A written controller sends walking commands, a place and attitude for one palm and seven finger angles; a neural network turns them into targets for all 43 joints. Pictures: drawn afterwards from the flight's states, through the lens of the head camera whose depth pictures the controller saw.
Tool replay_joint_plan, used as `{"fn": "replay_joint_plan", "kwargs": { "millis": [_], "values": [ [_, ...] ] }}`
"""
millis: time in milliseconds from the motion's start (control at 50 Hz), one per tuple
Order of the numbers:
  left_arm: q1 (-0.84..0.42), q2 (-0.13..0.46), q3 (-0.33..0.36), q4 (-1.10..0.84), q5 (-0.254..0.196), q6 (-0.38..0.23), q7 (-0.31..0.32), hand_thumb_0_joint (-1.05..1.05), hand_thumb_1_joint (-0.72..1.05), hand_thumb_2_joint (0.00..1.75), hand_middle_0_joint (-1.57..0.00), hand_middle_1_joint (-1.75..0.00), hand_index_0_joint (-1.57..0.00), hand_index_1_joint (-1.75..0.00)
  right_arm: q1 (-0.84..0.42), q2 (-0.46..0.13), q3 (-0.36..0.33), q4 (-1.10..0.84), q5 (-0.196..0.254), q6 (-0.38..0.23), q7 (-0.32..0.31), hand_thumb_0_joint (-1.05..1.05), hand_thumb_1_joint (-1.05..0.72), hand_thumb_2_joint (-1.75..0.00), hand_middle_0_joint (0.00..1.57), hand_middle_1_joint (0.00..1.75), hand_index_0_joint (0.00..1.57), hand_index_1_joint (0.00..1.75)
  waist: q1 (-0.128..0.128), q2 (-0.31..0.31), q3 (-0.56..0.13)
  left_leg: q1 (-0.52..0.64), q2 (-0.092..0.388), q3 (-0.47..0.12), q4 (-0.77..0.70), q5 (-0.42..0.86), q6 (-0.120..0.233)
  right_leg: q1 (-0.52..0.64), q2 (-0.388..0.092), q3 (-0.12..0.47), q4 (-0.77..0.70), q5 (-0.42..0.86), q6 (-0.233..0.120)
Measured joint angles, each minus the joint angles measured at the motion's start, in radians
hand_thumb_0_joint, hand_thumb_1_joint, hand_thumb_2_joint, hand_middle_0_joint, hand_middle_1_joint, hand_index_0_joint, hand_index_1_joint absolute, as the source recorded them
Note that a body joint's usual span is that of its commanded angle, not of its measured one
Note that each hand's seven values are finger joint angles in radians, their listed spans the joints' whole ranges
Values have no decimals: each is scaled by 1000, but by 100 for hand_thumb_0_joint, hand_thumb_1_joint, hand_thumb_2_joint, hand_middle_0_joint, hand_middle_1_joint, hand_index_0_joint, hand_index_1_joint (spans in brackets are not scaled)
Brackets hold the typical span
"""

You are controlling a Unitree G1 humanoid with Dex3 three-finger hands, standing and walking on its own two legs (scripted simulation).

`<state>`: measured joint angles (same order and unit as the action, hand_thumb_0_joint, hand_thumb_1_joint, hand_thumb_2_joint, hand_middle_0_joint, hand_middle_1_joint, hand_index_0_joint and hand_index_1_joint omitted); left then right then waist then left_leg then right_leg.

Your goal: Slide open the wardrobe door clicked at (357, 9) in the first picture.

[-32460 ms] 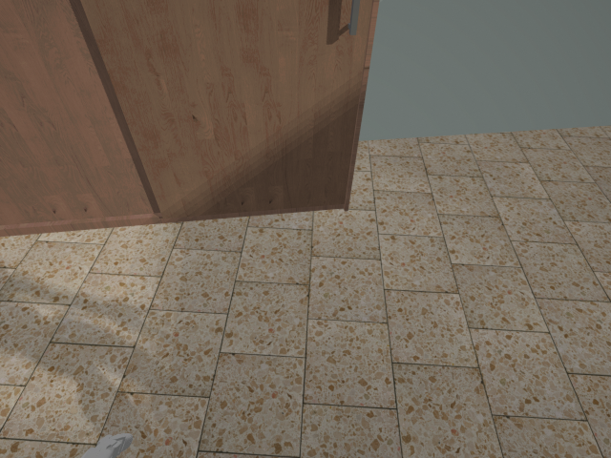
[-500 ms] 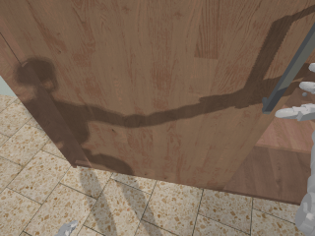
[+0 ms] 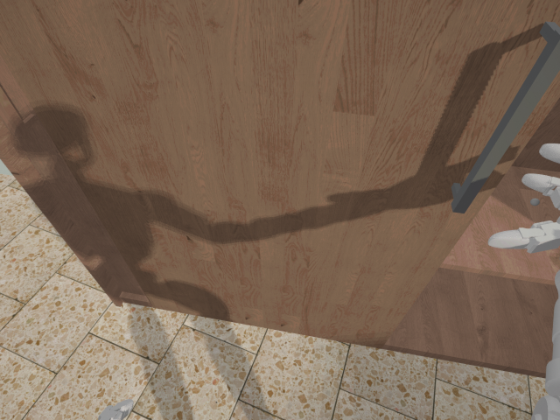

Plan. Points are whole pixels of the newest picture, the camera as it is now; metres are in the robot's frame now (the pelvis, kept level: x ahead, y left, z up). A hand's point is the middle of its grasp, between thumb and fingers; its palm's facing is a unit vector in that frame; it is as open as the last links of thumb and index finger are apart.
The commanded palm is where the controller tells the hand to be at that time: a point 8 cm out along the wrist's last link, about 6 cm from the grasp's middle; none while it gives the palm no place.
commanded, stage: slip the hand off the handle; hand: right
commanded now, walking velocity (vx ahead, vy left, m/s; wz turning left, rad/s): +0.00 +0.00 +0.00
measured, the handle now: (496, 133) +0.47 -0.25 +0.20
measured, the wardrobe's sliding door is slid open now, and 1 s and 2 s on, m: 0.66 0.66 0.66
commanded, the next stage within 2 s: draw the hand back to the body in 0.70 s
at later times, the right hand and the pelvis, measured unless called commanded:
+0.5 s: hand out of the picture +0.27 -0.29 +0.16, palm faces +0.40 +0.91 -0.13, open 14.7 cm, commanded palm +0.25 -0.33 +0.16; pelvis -0.02 +0.02 +0.00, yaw -3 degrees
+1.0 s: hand out of the picture +0.27 -0.27 +0.17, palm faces +0.11 +0.99 -0.01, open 14.7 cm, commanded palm +0.23 -0.32 +0.17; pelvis -0.01 +0.02 +0.00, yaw -1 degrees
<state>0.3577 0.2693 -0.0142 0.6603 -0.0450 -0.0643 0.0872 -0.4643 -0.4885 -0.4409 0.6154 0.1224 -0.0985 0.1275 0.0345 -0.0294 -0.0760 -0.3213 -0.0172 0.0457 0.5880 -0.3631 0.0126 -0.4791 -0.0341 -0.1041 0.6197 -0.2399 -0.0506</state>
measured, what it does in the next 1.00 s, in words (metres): stands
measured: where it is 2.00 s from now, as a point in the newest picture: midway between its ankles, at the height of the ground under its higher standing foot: outside the picture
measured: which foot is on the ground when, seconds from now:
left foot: down 0.00-1.00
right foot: down 0.00-1.00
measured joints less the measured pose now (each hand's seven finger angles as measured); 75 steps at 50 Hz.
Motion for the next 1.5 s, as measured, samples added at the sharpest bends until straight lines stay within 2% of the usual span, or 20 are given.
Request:
{"fn": "replay_joint_plan", "kwargs": {
  "millis": [120, 260, 340, 400, 480, 560, 700, 840, 860, 900, 960, 1020, 1080, 1180, 1260, 1340, 1360, 1420, 1460, 1500],
  "values": [
    [-47, -22, -12, -21, 4, -19, 1, 1, 90, 90, -20, -30, -20, -30, 117, 37, -5, -174, -3, 39, -44, -1, 55, -20, 26, 115, 25, 115, -26, 4, 3, 29, 2, 2, -3, -1, 1, 31, 3, 2, -9, 3, 2],
    [-104, -19, -22, -23, -8, -42, 21, 1, 90, 90, -20, -30, -20, -30, 191, 61, 45, -295, 35, 93, -24, -1, 55, -20, 25, 115, 25, 115, -67, -5, 4, 76, 7, 29, -19, 3, 5, 65, 13, 28, -22, 17, 6],
    [-136, -17, -29, -25, -11, -51, 31, 1, 90, 90, -20, -30, -20, -30, 227, 69, 56, -325, 47, 130, -14, -1, 55, -20, 25, 115, 25, 115, -78, -6, 5, 90, 7, 38, -26, 10, 9, 81, 16, 36, -38, 32, 10],
    [-150, -19, -34, -28, -10, -61, 35, 1, 90, 90, -20, -30, -20, -30, 253, 72, 55, -347, 50, 132, -17, -1, 55, -20, 25, 115, 25, 115, -83, -3, 9, 98, 5, 43, -28, 15, 14, 90, 14, 42, -45, 41, 14],
    [-156, -24, -43, -24, -8, -73, 39, 1, 90, 90, -20, -30, -20, -30, 278, 68, 44, -369, 53, 114, -14, -1, 55, -20, 25, 115, 25, 115, -86, 5, 17, 105, -1, 49, -28, 18, 22, 97, 9, 48, -48, 50, 22],
    [-152, -23, -51, -6, -8, -83, 49, 1, 90, 90, -20, -30, -20, -30, 250, 51, 37, -338, 57, 106, -1, -1, 55, -20, 25, 115, 25, 115, -86, 7, 27, 106, -7, 61, -24, 20, 29, 95, 6, 61, -44, 56, 28],
    [-128, -12, -47, 20, -10, -97, 57, 1, 90, 90, -20, -30, -20, -30, 188, 19, 45, -259, 60, 101, 23, -1, 55, -20, 25, 115, 25, 115, -71, -11, 34, 85, -13, 66, -14, 23, 34, 73, 0, 68, -35, 61, 32],
    [-87, -6, -32, 30, -9, -97, 42, 1, 90, 90, -20, -30, -20, -30, 231, 34, 25, -276, 77, 74, 26, -1, 55, -20, 25, 115, 25, 115, -54, -17, 13, 63, -14, 40, 1, 16, 32, 67, -6, 42, -34, 51, 32],
    [-81, -4, -34, 31, -15, -97, 41, 1, 90, 90, -20, -30, -20, -30, 240, 36, 17, -271, 105, 75, 52, -1, 55, -20, 25, 115, 25, 115, -50, -17, 11, 68, -13, 38, 0, 14, 31, 72, -5, 40, -35, 49, 31],
    [-72, 1, -40, 33, -29, -95, 45, 1, 90, 90, -20, -30, -20, -30, 257, 31, -4, -255, 162, 106, 151, -1, 55, -20, 25, 115, 25, 115, -47, -15, 6, 85, -13, 33, -10, 14, 26, 90, -6, 36, -40, 45, 31],
    [-63, 10, -46, 20, -42, -97, 59, 1, 90, 90, -20, -30, -20, -30, 287, 13, -24, -256, 210, 164, 280, -1, 55, -20, 25, 115, 25, 115, -46, -13, -4, 113, -16, 25, -23, 13, 23, 115, -8, 29, -42, 35, 30],
    [-66, 17, -40, -9, -43, -112, 59, 1, 90, 90, -20, -30, -20, -30, 332, 0, -40, -303, 227, 184, 317, -1, 55, -20, 25, 115, 25, 115, -46, -18, -11, 128, -17, 16, -28, 12, 20, 128, -10, 22, -37, 24, 28],
    [-75, 19, -31, -41, -43, -131, 48, 1, 90, 90, -20, -30, -20, -30, 384, 4, -52, -378, 244, 189, 299, -1, 55, -20, 25, 115, 25, 115, -53, -21, -13, 135, -12, 12, -32, 12, 16, 136, -6, 17, -40, 22, 23],
    [-99, 16, -33, -69, -49, -147, 39, 1, 90, 90, -20, -30, -20, -30, 448, 41, -33, -484, 261, 227, 270, -1, 55, -20, 25, 115, 25, 115, -83, -22, -10, 148, -2, 20, -44, 16, 7, 142, 7, 23, -47, 27, 13],
    [-133, 5, -47, -68, -45, -155, 45, 1, 90, 90, -20, -30, -20, -30, 467, 78, 12, -548, 240, 262, 241, -1, 55, -20, 25, 115, 25, 115, -105, -17, 10, 167, 6, 36, -57, 23, 3, 151, 18, 38, -55, 37, 7],
    [-163, -18, -69, -65, -32, -165, 49, 1, 90, 90, -20, -30, -20, -30, 496, 95, 39, -637, 225, 258, 217, -1, 52, -22, 25, 113, 24, 113, -114, -8, 26, 188, 10, 43, -78, 35, 2, 169, 24, 44, -74, 49, 4],
    [-169, -24, -72, -62, -20, -167, 46, 1, 90, 90, -20, -30, -20, -30, 506, 92, 50, -661, 194, 241, 181, -1, 50, -23, 25, 112, 25, 112, -115, -8, 28, 194, 9, 44, -87, 39, 2, 173, 24, 45, -79, 52, 4],
    [-190, -38, -80, -53, 9, -167, 30, 1, 90, 90, -20, -30, -20, -30, 541, 96, 71, -712, 106, 169, 15, -1, 44, -26, 25, 108, 25, 108, -108, -11, 45, 210, 10, 43, -116, 57, 1, 189, 27, 44, -107, 66, 5],
    [-197, -43, -80, -50, 19, -155, 20, 1, 90, 90, -20, -30, -20, -30, 573, 112, 76, -739, 68, 136, -67, -1, 39, -28, 25, 105, 24, 105, -105, -16, 61, 218, 12, 39, -132, 66, -1, 202, 30, 40, -129, 78, 3],
    [-193, -46, -77, -42, 27, -140, 12, 1, 90, 90, -20, -30, -20, -30, 614, 127, 83, -767, 40, 113, -123, -1, 33, -31, 25, 102, 24, 102, -106, -20, 69, 227, 15, 33, -148, 75, -3, 215, 32, 34, -150, 87, 0]
  ]
}}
